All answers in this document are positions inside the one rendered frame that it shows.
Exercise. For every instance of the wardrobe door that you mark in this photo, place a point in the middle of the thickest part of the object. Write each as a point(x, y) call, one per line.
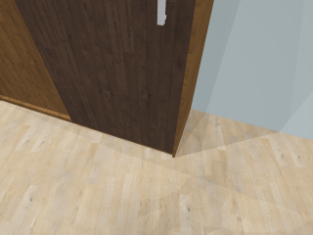
point(115, 69)
point(23, 74)

